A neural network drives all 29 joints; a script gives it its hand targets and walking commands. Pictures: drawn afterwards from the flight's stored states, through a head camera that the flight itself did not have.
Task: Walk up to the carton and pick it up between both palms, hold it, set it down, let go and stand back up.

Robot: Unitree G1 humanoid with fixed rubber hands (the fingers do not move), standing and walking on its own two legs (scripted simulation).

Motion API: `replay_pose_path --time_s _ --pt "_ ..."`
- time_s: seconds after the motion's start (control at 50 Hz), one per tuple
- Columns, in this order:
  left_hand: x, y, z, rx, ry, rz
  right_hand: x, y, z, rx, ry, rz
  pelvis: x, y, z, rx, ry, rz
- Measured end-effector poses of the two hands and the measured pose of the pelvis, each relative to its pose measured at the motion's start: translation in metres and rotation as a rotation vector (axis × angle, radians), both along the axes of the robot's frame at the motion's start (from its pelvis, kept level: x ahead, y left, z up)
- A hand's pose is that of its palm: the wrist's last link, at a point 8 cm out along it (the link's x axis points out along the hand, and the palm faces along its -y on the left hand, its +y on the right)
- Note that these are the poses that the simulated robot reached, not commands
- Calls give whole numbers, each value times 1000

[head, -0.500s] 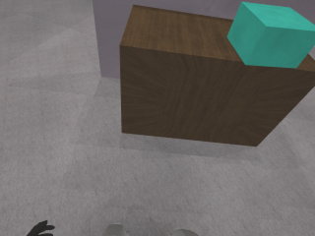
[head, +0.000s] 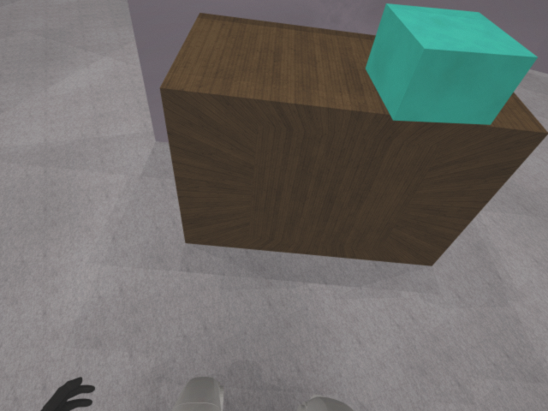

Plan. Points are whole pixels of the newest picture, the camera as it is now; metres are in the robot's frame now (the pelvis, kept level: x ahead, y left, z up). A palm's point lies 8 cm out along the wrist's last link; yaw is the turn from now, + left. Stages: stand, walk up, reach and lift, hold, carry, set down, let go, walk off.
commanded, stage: walk up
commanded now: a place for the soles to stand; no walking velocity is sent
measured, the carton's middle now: (438, 63) +0.98 -0.40 +0.09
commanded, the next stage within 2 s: none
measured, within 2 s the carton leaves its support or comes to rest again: neither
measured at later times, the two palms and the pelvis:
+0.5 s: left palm (141, 363) +0.21 +0.22 -0.11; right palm out of the picture +0.11 -0.44 -0.09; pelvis +0.08 -0.09 -0.02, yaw -1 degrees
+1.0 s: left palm (201, 307) +0.30 +0.14 -0.10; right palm out of the picture +0.19 -0.51 -0.07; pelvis +0.16 -0.16 +0.00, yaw +0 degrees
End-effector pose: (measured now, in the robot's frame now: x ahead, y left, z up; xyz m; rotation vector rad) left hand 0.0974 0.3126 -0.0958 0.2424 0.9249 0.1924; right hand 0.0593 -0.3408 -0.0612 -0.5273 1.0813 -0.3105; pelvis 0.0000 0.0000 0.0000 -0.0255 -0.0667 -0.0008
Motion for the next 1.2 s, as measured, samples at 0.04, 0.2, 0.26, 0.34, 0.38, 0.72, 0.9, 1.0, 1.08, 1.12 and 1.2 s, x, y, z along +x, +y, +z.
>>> replay_pose_path --time_s 0.04,0.2,0.26,0.34,0.38,0.72,0.9,1.0,1.08,1.12,1.2 --pt "1 0 0 -9 4 17 14 -2 8 -13 -8 17 6 -1 3 -10 22 14" --pt "22 -7 -10 -27 69 3 31 -9 17 -39 -39 0 29 -3 4 14 51 16" --pt "46 -18 -8 -17 62 -39 24 -21 16 -45 -33 -51 38 -11 4 21 51 11" --pt "76 -39 -4 0 47 -76 20 -41 7 -31 -14 -95 51 -30 1 42 56 6" --pt "89 -53 -3 10 43 -90 22 -54 1 -21 -11 -108 58 -44 -1 53 64 -2" --pt "112 -110 -3 3 33 33 134 -116 5 -20 12 39 122 -116 2 -13 46 27" --pt "162 -137 -10 1 77 -40 133 -142 8 -47 3 -53 150 -134 1 28 61 9" --pt "203 -172 -5 24 51 -91 129 -174 -6 -24 27 -107 164 -164 -5 58 73 -1" --pt "219 -204 -12 42 27 -96 145 -207 -28 -6 37 -103 178 -198 -19 67 56 -24" --pt "216 -214 -17 42 27 -76 158 -216 -35 2 52 -80 183 -212 -23 64 23 -22" --pt "210 -222 -6 42 36 -27 192 -226 -24 7 43 -32 197 -226 -11 36 -6 -9"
